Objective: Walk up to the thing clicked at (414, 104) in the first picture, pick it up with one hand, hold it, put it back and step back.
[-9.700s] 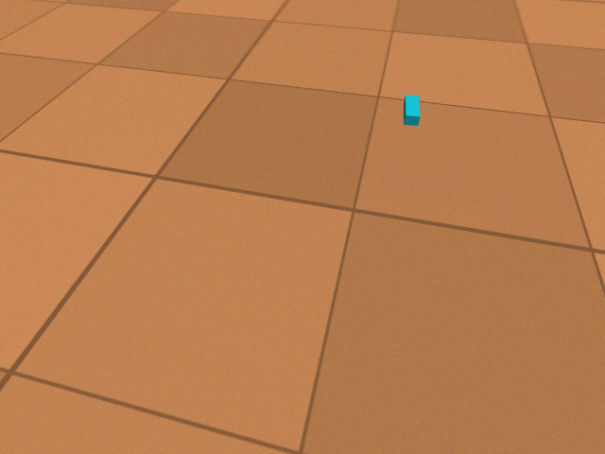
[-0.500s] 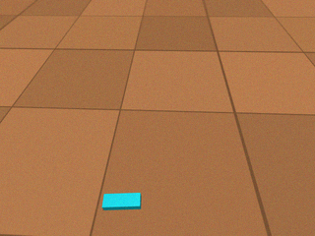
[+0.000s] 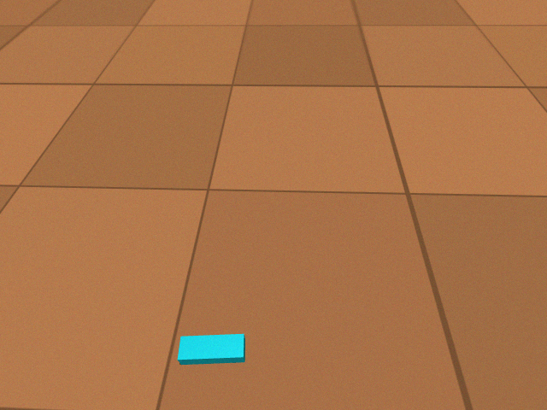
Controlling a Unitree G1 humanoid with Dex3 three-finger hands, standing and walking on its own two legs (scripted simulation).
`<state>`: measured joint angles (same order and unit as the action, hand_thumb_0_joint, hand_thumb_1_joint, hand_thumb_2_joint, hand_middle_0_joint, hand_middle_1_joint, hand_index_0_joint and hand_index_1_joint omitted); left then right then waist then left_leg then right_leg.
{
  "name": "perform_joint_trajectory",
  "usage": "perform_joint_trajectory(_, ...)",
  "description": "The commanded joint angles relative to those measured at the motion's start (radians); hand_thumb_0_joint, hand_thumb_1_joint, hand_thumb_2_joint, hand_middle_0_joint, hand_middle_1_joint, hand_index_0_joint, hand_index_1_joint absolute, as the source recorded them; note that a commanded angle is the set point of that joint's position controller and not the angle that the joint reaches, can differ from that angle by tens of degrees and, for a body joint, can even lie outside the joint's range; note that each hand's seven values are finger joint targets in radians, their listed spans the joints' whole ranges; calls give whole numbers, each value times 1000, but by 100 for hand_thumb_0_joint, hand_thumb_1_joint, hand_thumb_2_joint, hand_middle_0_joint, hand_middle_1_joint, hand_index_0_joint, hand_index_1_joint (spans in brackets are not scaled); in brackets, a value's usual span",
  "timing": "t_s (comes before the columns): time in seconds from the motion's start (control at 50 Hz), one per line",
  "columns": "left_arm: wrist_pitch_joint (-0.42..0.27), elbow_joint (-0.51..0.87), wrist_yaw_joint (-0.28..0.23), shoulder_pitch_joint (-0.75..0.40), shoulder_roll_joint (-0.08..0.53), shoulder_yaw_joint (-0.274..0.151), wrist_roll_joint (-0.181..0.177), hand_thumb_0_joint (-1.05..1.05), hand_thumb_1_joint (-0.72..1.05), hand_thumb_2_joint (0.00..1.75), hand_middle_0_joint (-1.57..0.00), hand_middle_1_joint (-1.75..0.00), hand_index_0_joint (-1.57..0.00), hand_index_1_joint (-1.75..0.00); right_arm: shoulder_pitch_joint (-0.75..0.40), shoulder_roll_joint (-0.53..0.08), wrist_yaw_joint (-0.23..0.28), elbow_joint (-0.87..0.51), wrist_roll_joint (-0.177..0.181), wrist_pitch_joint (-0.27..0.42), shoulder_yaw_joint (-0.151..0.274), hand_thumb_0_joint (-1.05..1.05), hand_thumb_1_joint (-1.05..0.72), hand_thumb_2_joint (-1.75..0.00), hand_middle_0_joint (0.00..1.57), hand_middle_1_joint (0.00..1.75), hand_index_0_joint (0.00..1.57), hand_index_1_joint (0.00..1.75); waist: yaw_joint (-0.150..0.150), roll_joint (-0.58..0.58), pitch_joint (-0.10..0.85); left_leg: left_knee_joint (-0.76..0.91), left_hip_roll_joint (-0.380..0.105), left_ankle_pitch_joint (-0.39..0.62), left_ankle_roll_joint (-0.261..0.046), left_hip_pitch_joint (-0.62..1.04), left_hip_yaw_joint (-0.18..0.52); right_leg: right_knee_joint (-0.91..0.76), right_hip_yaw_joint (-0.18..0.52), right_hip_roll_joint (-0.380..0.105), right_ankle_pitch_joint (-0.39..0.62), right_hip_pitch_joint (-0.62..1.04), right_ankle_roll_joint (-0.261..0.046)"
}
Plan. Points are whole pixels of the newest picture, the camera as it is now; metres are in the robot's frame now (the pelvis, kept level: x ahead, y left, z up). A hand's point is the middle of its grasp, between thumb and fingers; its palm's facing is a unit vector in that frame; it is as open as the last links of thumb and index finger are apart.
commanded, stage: stand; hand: left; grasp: from above
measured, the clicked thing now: (212, 349) +0.44 +0.25 -0.75
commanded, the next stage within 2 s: rise first in 0.50 s
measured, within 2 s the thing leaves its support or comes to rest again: neither
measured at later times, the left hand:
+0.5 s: hand out of the picture +0.07 +0.25 -0.16, palm faces -0.03 -0.94 -0.35, open 7.3 cm
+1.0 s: hand out of the picture +0.16 +0.25 -0.18, palm faces -0.08 -0.92 -0.39, open 11.8 cm
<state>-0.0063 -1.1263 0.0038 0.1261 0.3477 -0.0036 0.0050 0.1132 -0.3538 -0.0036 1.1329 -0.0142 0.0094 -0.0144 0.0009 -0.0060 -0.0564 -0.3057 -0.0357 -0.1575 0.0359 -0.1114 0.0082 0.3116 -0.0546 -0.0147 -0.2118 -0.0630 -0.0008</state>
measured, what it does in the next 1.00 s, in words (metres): stands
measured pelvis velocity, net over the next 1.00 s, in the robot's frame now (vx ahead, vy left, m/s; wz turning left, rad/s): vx -0.01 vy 0.01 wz -0.03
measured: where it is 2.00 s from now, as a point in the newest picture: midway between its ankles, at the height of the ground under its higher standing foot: outside the picture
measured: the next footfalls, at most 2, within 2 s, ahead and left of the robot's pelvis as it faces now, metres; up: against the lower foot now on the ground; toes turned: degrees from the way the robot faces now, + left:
none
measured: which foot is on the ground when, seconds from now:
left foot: down 0.00-1.00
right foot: down 0.00-1.00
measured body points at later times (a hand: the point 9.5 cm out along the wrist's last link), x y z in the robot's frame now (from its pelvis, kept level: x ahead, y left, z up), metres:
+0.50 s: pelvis +0.00 +0.00 +0.00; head +0.01 +0.00 +0.45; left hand +0.07 +0.30 -0.13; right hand +0.07 -0.30 -0.13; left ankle +0.01 +0.14 -0.75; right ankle -0.03 -0.11 -0.75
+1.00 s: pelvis -0.01 +0.01 -0.03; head +0.05 +0.01 +0.41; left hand +0.16 +0.30 -0.15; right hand +0.08 -0.25 -0.15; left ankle +0.01 +0.14 -0.75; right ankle -0.03 -0.11 -0.75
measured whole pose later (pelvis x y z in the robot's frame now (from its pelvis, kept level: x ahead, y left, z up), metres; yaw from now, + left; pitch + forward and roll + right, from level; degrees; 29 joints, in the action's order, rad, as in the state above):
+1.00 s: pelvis -0.01 +0.01 -0.03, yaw -2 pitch +9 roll +0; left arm 0.11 -0.90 -0.02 0.02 0.30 -0.15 0.15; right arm 0.26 -0.24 0.01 0.70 0.02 0.04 0.03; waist -0.04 0.00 0.03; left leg -0.71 -0.04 -0.33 0.02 -0.53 -0.02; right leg 0.70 -0.02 -0.02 -0.37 -0.49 0.01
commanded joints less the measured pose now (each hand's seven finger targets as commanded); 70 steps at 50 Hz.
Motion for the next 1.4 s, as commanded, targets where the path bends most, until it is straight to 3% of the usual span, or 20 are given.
perform_joint_trajectory(0.0, -24, 55, -15, -24, 225, -39, 2, 0, 90, 90, -20, -30, -20, -30, -33, -205, 15, -54, 4, 16, 40, 0, -90, -90, 20, 30, 20, 30, 0, 20, 80, 21, -98, 188, -40, 30, 75, -53, 93, -129, 188, -18, -15)
perform_joint_trajectory(0.22, -24, 56, -13, -29, 223, -37, 3, 0, 90, 90, -20, -30, -20, -30, -35, -200, 13, -53, 4, 16, 40, 0, -90, -90, 20, 30, 20, 30, 0, 9, 71, 30, -100, 156, -42, 14, 78, -62, 98, -130, 151, -13, -17)
perform_joint_trajectory(0.4, -26, 63, -15, -27, 219, -37, 4, 0, 90, 90, -20, -30, -20, -30, -37, -209, 15, -57, 4, 18, 44, 0, -90, -90, 20, 30, 20, 30, 2, -2, 93, 17, -105, 202, -45, 31, 73, -49, 95, -130, 205, -6, -15)
perform_joint_trajectory(0.56, -25, 60, -14, -28, 219, -36, 6, 0, 90, 90, -20, -30, -20, -30, -35, -206, 13, -53, 4, 17, 42, 0, -90, -90, 20, 30, 20, 30, 0, 6, 67, 37, -102, 159, -43, 20, 77, -62, 96, -125, 153, -29, -16)
perform_joint_trajectory(0.58, -25, 58, -14, -25, 221, -37, 4, 0, 83, 90, -17, -38, -19, -38, -32, -205, 13, -52, 4, 16, 43, 0, -87, -89, 20, 30, 20, 30, -1, 10, 59, 42, -99, 127, -43, 15, 77, -69, 100, -125, 122, -32, -15)
perform_joint_trajectory(0.6, -117, 409, -27, -376, 45, -31, -49, 0, 75, 95, -16, -46, -14, -46, -27, -45, 35, -334, 78, 69, 10, 0, -94, -91, 20, 30, 20, 30, -115, -76, 6, -34, 56, -22, -43, -89, -71, -4, 52, -10, 85, -250, -9)
perform_joint_trajectory(0.62, -110, 369, -32, -443, 101, -51, -46, 0, 67, 98, -15, -54, -11, -54, 24, -71, 44, -280, 78, 67, 14, 0, -92, -90, 20, 30, 20, 30, -85, -21, 41, -44, 54, -31, -46, -77, -63, -1, 36, -8, 55, -199, -4)
perform_joint_trajectory(0.64, -78, 220, -33, -298, 219, -124, -20, 0, 59, 96, -14, -62, -12, -62, 65, -109, 56, -282, 80, 56, 37, 0, -92, -90, 20, 30, 20, 30, -61, 29, 40, -57, 44, -37, -50, -93, -58, 12, 20, 4, 26, -190, -7)
perform_joint_trajectory(0.66, -50, 113, -26, -236, 226, -137, 0, 0, 51, 96, -12, -70, -11, -70, 80, -106, 57, -292, 75, 49, 46, 0, -93, -91, 20, 30, 20, 30, -53, 74, 65, -94, 47, -18, -54, -131, -50, 40, 18, 6, 32, -207, -9)
perform_joint_trajectory(0.7, -47, 95, -2, -297, 224, -150, 46, 0, 35, 99, -5, -86, -7, -86, 85, -100, 59, -349, 58, 54, 70, 0, -91, -90, 20, 30, 20, 30, -34, 90, 144, -164, 47, 20, -57, -164, -47, 120, 22, 3, 84, -226, -8)
perform_joint_trajectory(0.74, -31, 58, 10, -185, 205, -183, 101, 0, 19, 101, -1, -102, -4, -102, 131, -89, 48, -376, 37, 57, 91, 0, -92, -91, 20, 30, 20, 30, 0, 22, 230, -237, 58, 46, -48, -227, -45, 202, 26, 1, 101, -255, -16)
perform_joint_trajectory(0.78, -12, 122, 1, -108, 205, -208, 123, 0, 3, 101, 0, -109, -4, -106, 145, -78, 39, -435, 36, 59, 100, 0, -91, -91, 20, 30, 20, 30, 31, -32, 304, -259, 60, 89, -38, -225, -46, 239, 28, 7, 121, -246, -23)
perform_joint_trajectory(0.82, 28, 171, -12, -83, 148, -180, 131, 0, -12, 97, -1, -112, -6, -108, 137, -66, 36, -475, 41, 57, 103, 0, -90, -90, 20, 30, 20, 30, 18, -26, 300, -263, 63, 102, -37, -231, -47, 237, 25, 10, 130, -252, -19)
perform_joint_trajectory(0.9, 105, 299, -36, -116, 170, -195, 153, 0, -41, 97, -5, -112, -7, -110, 99, -65, 31, -555, 47, 62, 101, 0, -91, -90, 20, 30, 20, 30, -3, 2, 269, -319, 46, 59, -37, -294, -35, 291, 11, 22, 70, -346, -17)
perform_joint_trajectory(0.94, 122, 315, -41, -98, 139, -183, 164, 0, -51, 96, -6, -112, -8, -110, 112, -55, 28, -568, 42, 69, 102, 0, -90, -90, 20, 30, 20, 30, -10, 14, 263, -367, 41, 34, -38, -340, -35, 335, 11, 24, 41, -400, -14)
perform_joint_trajectory(1.06, 122, 495, -49, -52, 140, -202, 207, 0, -56, 98, -6, -111, -7, -110, 126, -39, 28, -618, 32, 103, 111, 0, -89, -90, 20, 30, 20, 30, -11, -18, 345, -524, 32, 26, -39, -444, -25, 492, 21, 18, 34, -530, -10)
perform_joint_trajectory(1.18, 159, 682, -49, 53, 117, -181, 245, 0, -55, 99, -6, -110, -6, -110, 124, -35, 30, -663, 25, 124, 115, 0, -87, -89, 20, 30, 20, 30, -16, -67, 399, -602, 11, 51, -35, -475, 3, 586, 13, 24, 15, -630, -14)
perform_joint_trajectory(1.38, 210, 837, -72, 167, 96, -162, 288, 0, -53, 95, -6, -112, -8, -109, 89, -18, 33, -720, 21, 162, 104, 0, -89, -90, 20, 30, 20, 30, -31, -55, 433, -726, 10, -28, -42, -618, 14, 698, 9, 27, -43, -750, -14)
